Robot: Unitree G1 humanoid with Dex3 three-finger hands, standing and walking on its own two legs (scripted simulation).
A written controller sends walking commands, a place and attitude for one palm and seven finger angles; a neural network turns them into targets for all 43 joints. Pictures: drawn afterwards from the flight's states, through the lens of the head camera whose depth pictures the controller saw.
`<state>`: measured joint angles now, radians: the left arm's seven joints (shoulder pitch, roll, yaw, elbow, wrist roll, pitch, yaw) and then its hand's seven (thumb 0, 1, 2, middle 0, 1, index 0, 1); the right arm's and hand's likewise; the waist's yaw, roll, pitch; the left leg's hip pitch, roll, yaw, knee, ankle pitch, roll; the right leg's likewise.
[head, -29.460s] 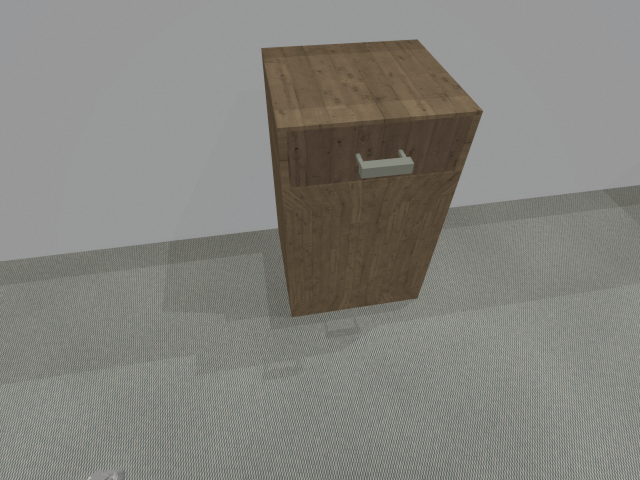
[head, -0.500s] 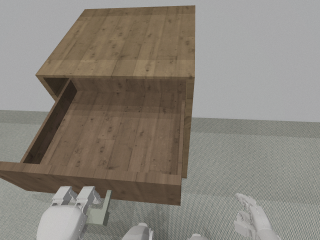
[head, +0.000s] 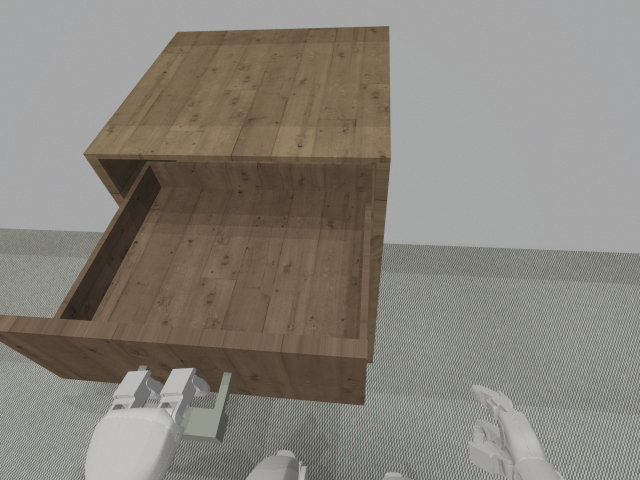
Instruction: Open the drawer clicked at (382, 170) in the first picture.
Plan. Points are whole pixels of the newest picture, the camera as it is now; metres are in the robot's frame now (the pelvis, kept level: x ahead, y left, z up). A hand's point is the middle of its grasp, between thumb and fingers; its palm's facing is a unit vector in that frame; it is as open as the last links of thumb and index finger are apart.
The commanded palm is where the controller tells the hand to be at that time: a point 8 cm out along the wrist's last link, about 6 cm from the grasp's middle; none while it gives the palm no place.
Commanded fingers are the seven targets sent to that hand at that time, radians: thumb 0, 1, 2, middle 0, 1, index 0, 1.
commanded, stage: lift the hand off the handle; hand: left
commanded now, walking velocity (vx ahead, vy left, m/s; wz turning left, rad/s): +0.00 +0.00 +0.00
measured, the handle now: (176, 399) +0.21 +0.19 +0.01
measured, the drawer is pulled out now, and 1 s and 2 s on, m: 0.30 0.29 0.29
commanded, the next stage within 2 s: none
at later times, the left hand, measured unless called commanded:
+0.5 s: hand (165, 433) +0.18 +0.20 +0.01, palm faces -0.04 -0.15 -0.99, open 13.8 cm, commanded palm +0.16 +0.20 +0.07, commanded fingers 0.00 -0.50 0.30 -0.30 -1.20 -0.30 -1.20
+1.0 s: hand (154, 418) +0.18 +0.20 +0.05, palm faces +0.01 -0.18 -0.98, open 13.8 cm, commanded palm +0.16 +0.20 +0.11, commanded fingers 0.00 -0.50 0.30 -0.30 -1.20 -0.30 -1.20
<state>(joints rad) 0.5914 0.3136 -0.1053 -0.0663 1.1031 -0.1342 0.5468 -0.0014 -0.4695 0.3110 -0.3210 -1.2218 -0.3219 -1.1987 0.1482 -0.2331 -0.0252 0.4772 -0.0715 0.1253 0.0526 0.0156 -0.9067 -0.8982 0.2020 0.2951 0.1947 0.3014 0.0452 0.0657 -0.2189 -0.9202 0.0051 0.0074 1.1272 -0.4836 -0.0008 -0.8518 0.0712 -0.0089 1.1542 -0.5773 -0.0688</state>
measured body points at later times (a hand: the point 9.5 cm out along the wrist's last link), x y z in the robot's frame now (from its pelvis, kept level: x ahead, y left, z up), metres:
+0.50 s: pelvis +0.00 +0.00 +0.02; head +0.03 -0.02 +0.47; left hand +0.18 +0.20 +0.06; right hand +0.19 -0.22 -0.08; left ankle +0.04 +0.12 -0.65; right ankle -0.01 -0.08 -0.65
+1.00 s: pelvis +0.01 +0.02 +0.03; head +0.03 -0.02 +0.48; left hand +0.18 +0.20 +0.10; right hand +0.22 -0.19 -0.06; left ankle +0.04 +0.12 -0.65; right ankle -0.01 -0.08 -0.65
